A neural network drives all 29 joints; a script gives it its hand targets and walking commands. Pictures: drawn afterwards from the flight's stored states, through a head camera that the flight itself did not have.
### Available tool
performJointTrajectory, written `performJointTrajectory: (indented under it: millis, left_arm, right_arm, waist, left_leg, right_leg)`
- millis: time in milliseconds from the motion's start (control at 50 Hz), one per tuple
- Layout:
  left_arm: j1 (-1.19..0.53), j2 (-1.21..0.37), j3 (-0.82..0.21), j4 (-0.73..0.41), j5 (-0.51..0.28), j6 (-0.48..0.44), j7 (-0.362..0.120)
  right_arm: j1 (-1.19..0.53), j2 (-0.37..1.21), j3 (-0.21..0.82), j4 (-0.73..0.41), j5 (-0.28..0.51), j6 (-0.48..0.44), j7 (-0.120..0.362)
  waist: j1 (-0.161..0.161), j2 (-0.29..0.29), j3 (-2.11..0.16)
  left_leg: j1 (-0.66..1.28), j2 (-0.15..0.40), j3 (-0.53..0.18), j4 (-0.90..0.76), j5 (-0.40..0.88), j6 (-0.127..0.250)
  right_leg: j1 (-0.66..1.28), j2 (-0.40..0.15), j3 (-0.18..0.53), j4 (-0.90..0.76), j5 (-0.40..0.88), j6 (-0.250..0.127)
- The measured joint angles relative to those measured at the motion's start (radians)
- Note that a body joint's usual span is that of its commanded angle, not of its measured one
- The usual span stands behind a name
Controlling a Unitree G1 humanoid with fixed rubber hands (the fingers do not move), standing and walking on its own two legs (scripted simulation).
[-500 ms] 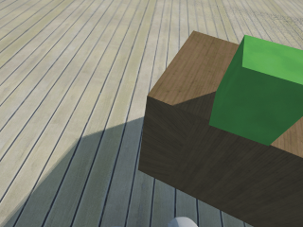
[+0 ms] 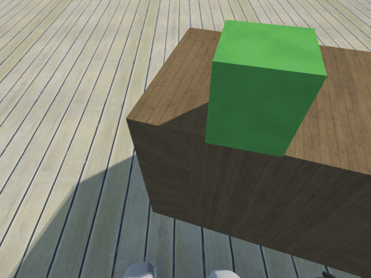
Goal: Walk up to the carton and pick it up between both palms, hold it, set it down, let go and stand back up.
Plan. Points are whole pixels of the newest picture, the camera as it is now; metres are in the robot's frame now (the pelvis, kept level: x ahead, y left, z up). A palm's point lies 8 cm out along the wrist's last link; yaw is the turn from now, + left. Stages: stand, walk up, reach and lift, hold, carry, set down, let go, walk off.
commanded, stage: walk up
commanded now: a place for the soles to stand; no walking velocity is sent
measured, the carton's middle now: (255, 90) +0.54 -0.15 +0.11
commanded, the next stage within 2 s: none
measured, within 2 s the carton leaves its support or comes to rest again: neither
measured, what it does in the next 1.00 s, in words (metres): steps on the spot: left foot, then right foot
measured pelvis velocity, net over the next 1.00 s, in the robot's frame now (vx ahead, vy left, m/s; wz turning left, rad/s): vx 0.00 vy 0.01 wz -0.12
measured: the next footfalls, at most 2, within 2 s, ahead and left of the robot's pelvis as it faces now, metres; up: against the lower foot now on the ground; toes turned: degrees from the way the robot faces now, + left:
left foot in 0.34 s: +0.13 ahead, +0.13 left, +0.00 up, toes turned +5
right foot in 0.80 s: +0.04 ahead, -0.12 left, +0.00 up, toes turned +1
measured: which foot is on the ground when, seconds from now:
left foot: up 0.00-0.32, down 0.34-0.80, up 0.82-1.00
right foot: down 0.00-0.38, up 0.40-0.78, down 0.80-1.00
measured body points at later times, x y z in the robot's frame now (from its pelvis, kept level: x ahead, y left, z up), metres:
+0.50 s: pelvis +0.00 +0.04 +0.01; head +0.03 +0.06 +0.46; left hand +0.07 +0.34 -0.11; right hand +0.11 -0.28 -0.08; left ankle +0.09 +0.13 -0.69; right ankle +0.01 -0.11 -0.65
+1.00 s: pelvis +0.00 +0.01 +0.00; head +0.02 -0.02 +0.45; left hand +0.07 +0.31 -0.10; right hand +0.09 -0.31 -0.11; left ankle +0.07 +0.12 -0.67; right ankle +0.00 -0.12 -0.69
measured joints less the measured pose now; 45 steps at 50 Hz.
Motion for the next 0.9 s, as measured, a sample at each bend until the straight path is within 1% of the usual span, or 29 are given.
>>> performJointTrajectory:
  millis: [40, 80, 160, 220, 320, 340, 360, 380, 420, 440, 480, 560, 640, 720, 740, 780, 800, 840, 900]
  left_arm:
    - [0.000, 0.000, 0.000, 0.000, -0.002, -0.007, 0.014]
    - [0.000, 0.000, 0.000, 0.000, -0.002, -0.016, 0.027]
    - [0.000, 0.000, 0.000, 0.000, -0.002, -0.034, 0.041]
    - [0.000, 0.000, 0.000, 0.000, -0.002, -0.041, 0.048]
    - [0.000, 0.000, 0.000, 0.000, -0.002, -0.041, 0.049]
    - [-0.001, 0.000, 0.000, 0.000, -0.002, -0.041, 0.049]
    - [-0.003, 0.000, 0.000, 0.000, -0.002, -0.041, 0.049]
    - [-0.007, 0.000, 0.000, 0.000, -0.003, -0.040, 0.049]
    - [-0.010, -0.001, 0.000, 0.001, -0.003, -0.040, 0.053]
    - [-0.010, -0.001, 0.000, 0.001, -0.003, -0.039, 0.054]
    - [-0.010, 0.000, 0.000, 0.001, -0.003, -0.035, 0.054]
    - [-0.010, 0.000, -0.001, 0.000, -0.003, -0.026, 0.048]
    - [-0.006, 0.000, 0.000, 0.000, -0.002, -0.024, 0.046]
    - [0.001, 0.000, 0.000, 0.000, -0.001, -0.024, 0.043]
    - [0.002, 0.000, 0.000, 0.000, -0.001, -0.024, 0.043]
    - [0.015, 0.001, 0.000, 0.000, -0.001, -0.025, 0.043]
    - [0.026, 0.004, 0.000, 0.000, 0.001, -0.028, 0.043]
    - [0.046, 0.003, -0.001, 0.001, 0.011, -0.030, 0.044]
    - [0.053, 0.001, 0.000, 0.000, 0.016, -0.031, 0.049]
  right_arm:
    - [-0.017, 0.000, 0.000, -0.004, 0.000, 0.004, 0.000]
    - [-0.030, 0.000, 0.000, -0.008, 0.000, 0.010, 0.002]
    - [-0.043, 0.000, 0.000, -0.008, 0.000, 0.029, 0.002]
    - [-0.053, -0.001, 0.000, -0.008, 0.000, 0.034, 0.002]
    - [-0.067, -0.001, 0.000, -0.008, 0.000, 0.034, 0.002]
    - [-0.067, -0.001, 0.000, -0.007, 0.000, 0.033, 0.002]
    - [-0.066, -0.001, 0.000, -0.003, 0.000, 0.029, 0.002]
    - [-0.065, 0.000, 0.000, 0.001, 0.000, 0.026, 0.002]
    - [-0.061, -0.001, 0.000, 0.014, 0.000, 0.024, 0.003]
    - [-0.061, -0.001, 0.000, 0.022, 0.000, 0.024, 0.003]
    - [-0.061, -0.001, 0.000, 0.034, 0.000, 0.024, 0.003]
    - [-0.061, -0.001, 0.000, 0.041, 0.000, 0.023, 0.004]
    - [-0.061, 0.000, 0.000, 0.037, 0.000, 0.023, 0.007]
    - [-0.062, 0.000, 0.000, 0.021, 0.000, 0.023, 0.014]
    - [-0.062, 0.000, 0.000, 0.016, 0.000, 0.024, 0.017]
    - [-0.064, 0.000, 0.000, 0.006, 0.000, 0.035, 0.024]
    - [-0.065, 0.000, 0.000, -0.001, 0.000, 0.042, 0.024]
    - [-0.076, 0.000, 0.000, -0.003, 0.000, 0.065, 0.024]
    - [-0.086, 0.000, 0.000, 0.001, 0.000, 0.077, 0.025]
  waist:
    - [-0.001, 0.023, 0.000]
    - [-0.001, 0.041, 0.000]
    - [-0.001, 0.063, 0.003]
    - [-0.001, 0.070, 0.013]
    - [-0.001, 0.070, 0.015]
    - [-0.001, 0.070, 0.015]
    - [-0.001, 0.068, 0.017]
    - [-0.001, 0.065, 0.020]
    - [-0.002, 0.060, 0.014]
    - [-0.002, 0.056, 0.010]
    - [-0.001, 0.049, 0.010]
    - [-0.001, 0.042, 0.007]
    - [-0.001, 0.038, 0.001]
    - [-0.001, 0.033, 0.000]
    - [-0.001, 0.033, 0.000]
    - [0.000, 0.034, -0.001]
    - [0.001, 0.033, -0.003]
    - [0.000, 0.042, 0.010]
    - [-0.001, 0.063, 0.012]
  left_leg:
    - [-0.022, -0.019, -0.001, 0.001, 0.002, 0.004]
    - [-0.029, -0.027, -0.002, -0.031, 0.003, 0.005]
    - [-0.029, -0.030, -0.002, -0.110, 0.003, 0.005]
    - [-0.029, -0.031, -0.005, -0.174, 0.003, 0.005]
    - [-0.026, -0.043, -0.014, -0.286, 0.003, 0.005]
    - [-0.019, -0.047, -0.014, -0.324, 0.038, 0.010]
    - [-0.019, -0.050, -0.014, -0.343, 0.125, 0.023]
    - [-0.018, -0.051, -0.012, -0.346, 0.170, 0.038]
    - [-0.018, -0.049, -0.007, -0.349, 0.170, 0.059]
    - [-0.015, -0.046, -0.004, -0.360, 0.168, 0.063]
    - [-0.004, -0.039, -0.002, -0.394, 0.179, 0.064]
    - [0.014, -0.022, -0.001, -0.468, 0.223, 0.064]
    - [0.015, -0.011, 0.002, -0.507, 0.247, 0.064]
    - [0.015, -0.006, 0.021, -0.505, 0.250, 0.063]
    - [0.015, -0.004, 0.027, -0.501, 0.249, 0.061]
    - [0.013, 0.004, 0.036, -0.472, 0.233, 0.056]
    - [0.000, 0.009, 0.038, -0.428, 0.200, 0.056]
    - [-0.020, 0.014, 0.022, -0.314, 0.096, 0.056]
    - [-0.041, -0.005, -0.002, -0.191, 0.080, 0.056]
  right_leg:
    - [0.013, 0.010, -0.001, -0.025, 0.012, -0.006]
    - [0.020, 0.019, -0.001, -0.038, 0.018, -0.010]
    - [0.022, 0.028, -0.001, -0.040, 0.015, -0.014]
    - [0.021, 0.028, -0.001, -0.040, 0.013, -0.014]
    - [0.010, 0.028, -0.001, -0.040, 0.012, -0.012]
    - [0.007, 0.028, -0.001, -0.040, 0.012, -0.010]
    - [0.006, 0.028, 0.001, -0.040, 0.012, -0.010]
    - [0.006, 0.027, 0.003, -0.037, 0.017, -0.010]
    - [-0.016, 0.028, 0.002, 0.019, 0.020, -0.010]
    - [-0.032, 0.028, 0.002, 0.062, 0.020, -0.010]
    - [-0.051, 0.028, 0.003, 0.114, 0.019, -0.010]
    - [-0.053, 0.028, 0.003, 0.118, 0.019, -0.010]
    - [-0.053, 0.027, 0.003, 0.118, 0.019, -0.010]
    - [-0.049, 0.010, 0.004, 0.096, 0.019, -0.010]
    - [-0.042, 0.007, 0.004, 0.068, 0.018, -0.010]
    - [-0.001, 0.005, 0.005, -0.039, 0.018, -0.010]
    - [0.027, 0.005, 0.005, -0.106, 0.018, -0.010]
    - [0.031, 0.016, 0.004, -0.073, 0.023, -0.004]
    - [0.034, 0.025, 0.014, -0.060, 0.016, -0.004]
